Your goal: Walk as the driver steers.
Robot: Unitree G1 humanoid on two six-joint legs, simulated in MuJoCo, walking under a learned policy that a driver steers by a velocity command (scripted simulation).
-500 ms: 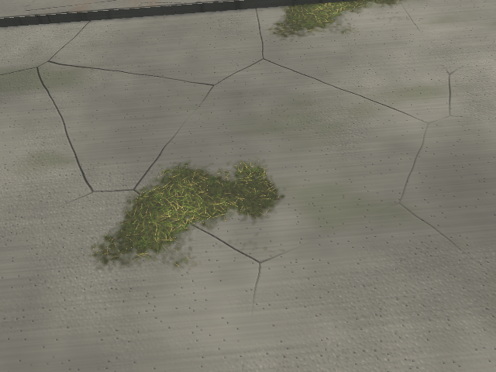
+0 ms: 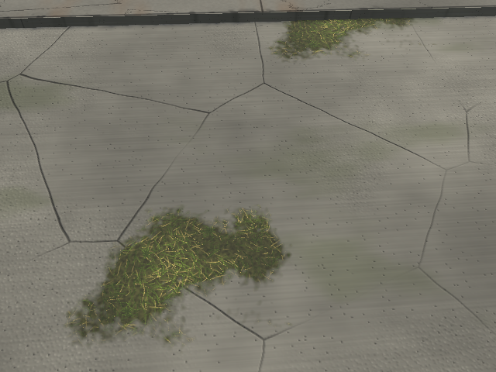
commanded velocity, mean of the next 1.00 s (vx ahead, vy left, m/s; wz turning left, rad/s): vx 0.50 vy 0.00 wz -0.46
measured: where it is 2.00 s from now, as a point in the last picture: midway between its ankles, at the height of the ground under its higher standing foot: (373, 238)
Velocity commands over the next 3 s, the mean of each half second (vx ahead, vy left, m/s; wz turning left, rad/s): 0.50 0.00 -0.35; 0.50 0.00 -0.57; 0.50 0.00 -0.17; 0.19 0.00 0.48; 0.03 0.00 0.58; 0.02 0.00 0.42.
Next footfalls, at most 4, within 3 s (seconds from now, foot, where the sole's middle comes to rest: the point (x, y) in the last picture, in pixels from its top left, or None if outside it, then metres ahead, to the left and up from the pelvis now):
0.46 right None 0.39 -0.17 -0.77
0.94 left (280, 284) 0.72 -0.08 -0.77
1.42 right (403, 272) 0.77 -0.45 -0.77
1.86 left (344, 201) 1.04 -0.31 -0.77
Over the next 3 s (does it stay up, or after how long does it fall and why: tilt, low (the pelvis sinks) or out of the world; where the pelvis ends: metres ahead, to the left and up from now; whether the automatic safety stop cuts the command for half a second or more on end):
stays up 0.91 -0.34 0.01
